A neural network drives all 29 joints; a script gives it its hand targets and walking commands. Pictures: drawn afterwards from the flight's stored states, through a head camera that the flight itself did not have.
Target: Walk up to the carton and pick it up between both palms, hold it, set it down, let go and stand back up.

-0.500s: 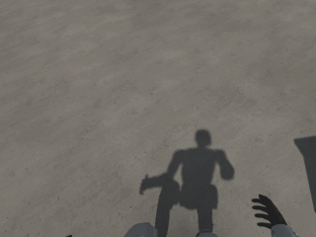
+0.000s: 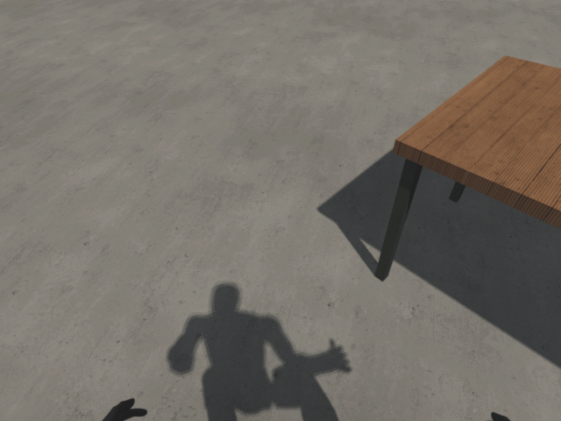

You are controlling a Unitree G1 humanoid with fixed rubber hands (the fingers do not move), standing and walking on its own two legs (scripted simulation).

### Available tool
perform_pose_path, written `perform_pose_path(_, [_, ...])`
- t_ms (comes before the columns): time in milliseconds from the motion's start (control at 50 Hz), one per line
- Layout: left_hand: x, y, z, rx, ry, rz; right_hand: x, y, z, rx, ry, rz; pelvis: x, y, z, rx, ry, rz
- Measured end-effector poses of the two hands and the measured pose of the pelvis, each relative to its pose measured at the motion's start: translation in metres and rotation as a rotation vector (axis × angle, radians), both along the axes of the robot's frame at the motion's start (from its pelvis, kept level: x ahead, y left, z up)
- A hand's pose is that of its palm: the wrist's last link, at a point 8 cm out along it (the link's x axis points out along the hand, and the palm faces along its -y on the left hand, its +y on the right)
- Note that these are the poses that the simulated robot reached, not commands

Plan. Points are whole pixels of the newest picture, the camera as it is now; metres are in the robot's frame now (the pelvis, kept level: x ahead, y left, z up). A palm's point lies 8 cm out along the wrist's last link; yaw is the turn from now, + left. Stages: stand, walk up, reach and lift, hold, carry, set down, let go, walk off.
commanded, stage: walk up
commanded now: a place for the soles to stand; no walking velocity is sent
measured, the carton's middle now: out of the picture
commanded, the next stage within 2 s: none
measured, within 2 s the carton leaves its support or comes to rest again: neither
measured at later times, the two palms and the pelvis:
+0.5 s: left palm out of the picture +0.15 +0.11 -0.09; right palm out of the picture -0.14 -0.38 -0.08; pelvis -0.05 -0.09 +0.01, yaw -23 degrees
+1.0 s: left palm out of the picture +0.11 -0.12 -0.05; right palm out of the picture -0.26 -0.54 -0.11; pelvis -0.12 -0.28 +0.01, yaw -41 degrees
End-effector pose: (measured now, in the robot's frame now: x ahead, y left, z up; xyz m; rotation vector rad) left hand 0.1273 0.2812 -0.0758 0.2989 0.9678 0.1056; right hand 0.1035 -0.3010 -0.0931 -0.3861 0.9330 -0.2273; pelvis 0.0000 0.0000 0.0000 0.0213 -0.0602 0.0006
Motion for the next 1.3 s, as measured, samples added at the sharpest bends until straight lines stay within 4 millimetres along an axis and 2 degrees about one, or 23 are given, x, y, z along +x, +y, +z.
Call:
perform_pose_path(60, [0.007,-0.036,0.002,0.014,-0.041,-0.066,-0.047,-0.037,-0.017,0.016,0.070,-0.078,-0.012,-0.024,-0.007,-0.008,-0.011,-0.041])
perform_pose_path(120, [-0.012,-0.056,0.007,0.031,-0.001,-0.058,-0.077,-0.054,-0.018,0.061,0.102,-0.149,-0.020,-0.038,0.001,0.007,-0.013,-0.104])
perform_pose_path(160, [-0.024,-0.062,0.010,0.053,0.042,-0.060,-0.092,-0.058,-0.012,0.078,0.101,-0.165,-0.024,-0.046,0.009,0.014,-0.011,-0.143])
perform_pose_path(200, [-0.026,-0.067,0.013,0.062,0.055,-0.074,-0.109,-0.062,-0.006,0.078,0.105,-0.177,-0.028,-0.054,0.013,0.017,-0.006,-0.176])
perform_pose_path(320, [-0.006,-0.094,0.007,0.048,0.041,-0.171,-0.154,-0.071,0.006,0.064,0.082,-0.279,-0.038,-0.072,0.013,0.014,0.015,-0.273])
perform_pose_path(420, [0.026,-0.133,-0.010,-0.013,-0.006,-0.279,-0.200,-0.069,0.007,0.021,0.080,-0.386,-0.045,-0.080,0.004,0.003,0.021,-0.316])
perform_pose_path(520, [0.025,-0.175,-0.020,-0.034,0.058,-0.415,-0.246,-0.078,0.015,-0.022,0.080,-0.501,-0.055,-0.093,0.006,0.005,-0.001,-0.420])
perform_pose_path(620, [0.027,-0.209,-0.020,-0.050,0.062,-0.476,-0.270,-0.096,0.014,-0.013,0.059,-0.556,-0.069,-0.116,0.005,-0.014,-0.020,-0.493])
perform_pose_path(680, [0.033,-0.243,-0.013,-0.058,0.036,-0.521,-0.286,-0.115,0.011,-0.004,0.037,-0.588,-0.078,-0.136,0.004,-0.006,-0.022,-0.546])
perform_pose_path(740, [0.043,-0.291,-0.002,-0.045,-0.019,-0.596,-0.310,-0.140,0.004,0.008,0.024,-0.630,-0.090,-0.163,0.001,0.008,-0.024,-0.595])
perform_pose_path(800, [0.049,-0.340,0.006,-0.020,-0.094,-0.658,-0.345,-0.169,-0.015,0.036,0.061,-0.682,-0.103,-0.199,-0.008,0.025,-0.029,-0.631])
perform_pose_path(840, [0.040,-0.362,0.005,0.000,-0.120,-0.668,-0.363,-0.186,-0.031,0.078,0.099,-0.703,-0.112,-0.220,-0.015,0.020,-0.039,-0.644])
perform_pose_path(880, [0.023,-0.374,0.007,0.016,-0.101,-0.627,-0.367,-0.201,-0.036,0.128,0.105,-0.724,-0.117,-0.235,-0.012,0.029,-0.039,-0.664])
perform_pose_path(940, [0.000,-0.385,0.014,0.058,-0.041,-0.579,-0.361,-0.220,-0.028,0.171,0.069,-0.719,-0.120,-0.258,0.003,0.044,-0.034,-0.687])
perform_pose_path(1040, [-0.019,-0.413,0.024,0.082,0.010,-0.575,-0.362,-0.248,-0.014,0.197,0.059,-0.721,-0.121,-0.299,0.019,0.050,-0.014,-0.730])
perform_pose_path(1120, [-0.023,-0.439,0.020,0.082,0.036,-0.585,-0.365,-0.271,-0.008,0.194,0.062,-0.750,-0.119,-0.332,0.022,0.039,-0.003,-0.755])
perform_pose_path(1220, [-0.026,-0.479,0.002,0.052,0.110,-0.592,-0.366,-0.303,0.002,0.153,0.054,-0.797,-0.117,-0.369,0.021,0.030,0.010,-0.776])
perform_pose_path(1260, [-0.015,-0.503,-0.008,0.054,0.111,-0.656,-0.383,-0.317,0.001,0.091,0.042,-0.843,-0.117,-0.379,0.010,0.013,0.018,-0.822])
perform_pose_path(1300, [0.003,-0.527,-0.020,0.088,0.078,-0.740,-0.407,-0.330,-0.010,0.034,0.057,-0.918,-0.120,-0.389,-0.008,0.027,0.011,-0.839])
